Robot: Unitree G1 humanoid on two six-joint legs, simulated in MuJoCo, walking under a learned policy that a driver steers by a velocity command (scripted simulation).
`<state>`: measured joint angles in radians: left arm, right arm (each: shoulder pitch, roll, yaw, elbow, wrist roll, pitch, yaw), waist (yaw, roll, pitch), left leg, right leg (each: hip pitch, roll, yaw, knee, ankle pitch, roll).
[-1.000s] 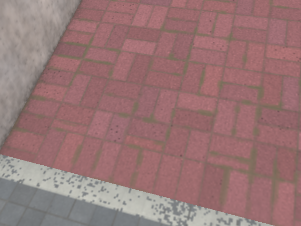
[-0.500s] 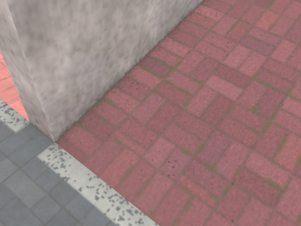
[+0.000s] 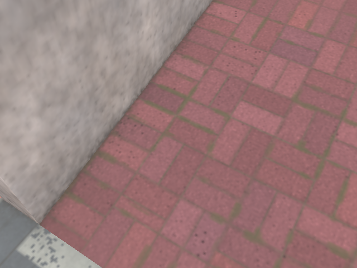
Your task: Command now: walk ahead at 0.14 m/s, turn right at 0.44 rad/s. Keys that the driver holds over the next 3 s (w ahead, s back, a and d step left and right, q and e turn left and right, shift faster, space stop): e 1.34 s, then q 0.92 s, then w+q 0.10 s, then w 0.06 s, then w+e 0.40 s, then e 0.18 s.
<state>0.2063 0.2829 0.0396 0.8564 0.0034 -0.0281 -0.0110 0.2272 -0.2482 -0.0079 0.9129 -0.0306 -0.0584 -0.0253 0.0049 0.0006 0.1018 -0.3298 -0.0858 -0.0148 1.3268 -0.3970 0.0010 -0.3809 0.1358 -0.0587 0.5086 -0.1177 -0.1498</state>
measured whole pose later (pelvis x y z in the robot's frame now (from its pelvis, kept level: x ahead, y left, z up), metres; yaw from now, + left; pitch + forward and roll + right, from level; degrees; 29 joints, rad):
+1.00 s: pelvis +0.09 +0.06 +0.00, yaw -37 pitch +0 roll +0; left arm 0.11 0.28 0.05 0.74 0.02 0.06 -0.04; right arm 0.24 -0.32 -0.06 0.79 -0.02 0.02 -0.02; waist -0.02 0.04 0.09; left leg -0.27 0.09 0.17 0.68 -0.41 -0.01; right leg -0.25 0.04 -0.04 0.56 -0.28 -0.05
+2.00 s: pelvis +0.08 +0.04 +0.02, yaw -35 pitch +0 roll +1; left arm 0.20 0.29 0.02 0.82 0.03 0.02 0.05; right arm 0.19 -0.33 -0.09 0.84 -0.02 0.06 -0.01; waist -0.01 0.04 0.06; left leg -0.43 -0.11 -0.15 0.87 -0.44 0.00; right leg -0.20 0.05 0.01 0.44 -0.25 -0.06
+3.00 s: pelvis +0.29 -0.03 +0.00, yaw -32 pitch +1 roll +0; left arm 0.12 0.23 0.02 0.77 0.03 -0.02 -0.03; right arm 0.39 -0.20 0.01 0.95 -0.01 -0.05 -0.02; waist -0.01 -0.01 0.08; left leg -0.13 0.01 0.11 1.10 -0.45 0.02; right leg -0.52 0.11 -0.12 0.73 -0.44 -0.17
